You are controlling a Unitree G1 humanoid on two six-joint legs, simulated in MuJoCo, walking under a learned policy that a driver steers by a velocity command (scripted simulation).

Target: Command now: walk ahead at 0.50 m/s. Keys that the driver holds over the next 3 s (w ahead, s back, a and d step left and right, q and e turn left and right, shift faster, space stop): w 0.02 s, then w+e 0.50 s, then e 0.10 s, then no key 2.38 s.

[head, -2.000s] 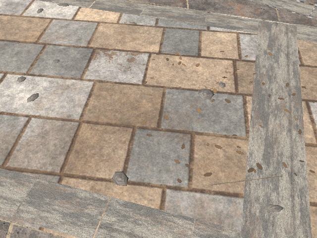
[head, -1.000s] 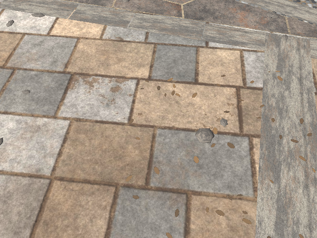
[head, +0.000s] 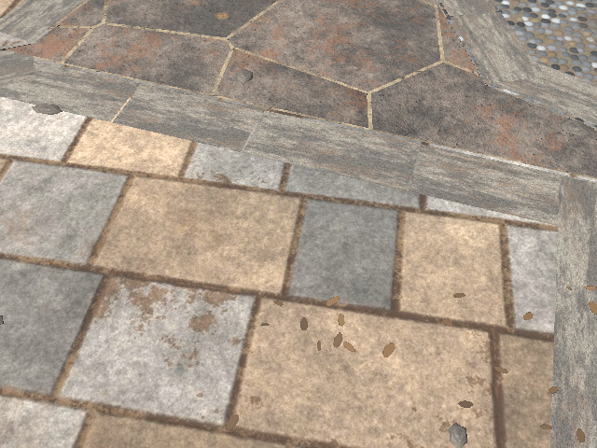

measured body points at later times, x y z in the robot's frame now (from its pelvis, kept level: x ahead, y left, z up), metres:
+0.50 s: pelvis +0.25 +0.00 +0.01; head +0.29 -0.01 +0.46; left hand +0.46 +0.18 -0.12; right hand +0.15 -0.22 -0.14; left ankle +0.13 +0.08 -0.72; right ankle +0.38 -0.11 -0.70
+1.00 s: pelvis +0.42 -0.06 +0.02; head +0.45 -0.08 +0.47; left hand +0.56 +0.17 -0.11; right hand +0.42 -0.32 -0.13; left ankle +0.55 +0.05 -0.68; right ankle +0.38 -0.09 -0.72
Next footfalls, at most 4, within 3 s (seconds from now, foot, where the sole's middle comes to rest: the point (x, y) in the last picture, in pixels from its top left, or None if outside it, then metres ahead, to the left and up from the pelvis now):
0.58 right None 0.42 -0.10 -0.76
1.10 left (314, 395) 0.57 0.02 -0.76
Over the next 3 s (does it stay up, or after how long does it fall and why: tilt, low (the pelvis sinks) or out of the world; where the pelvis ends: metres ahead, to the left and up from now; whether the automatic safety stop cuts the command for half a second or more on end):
stays up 0.47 -0.06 0.02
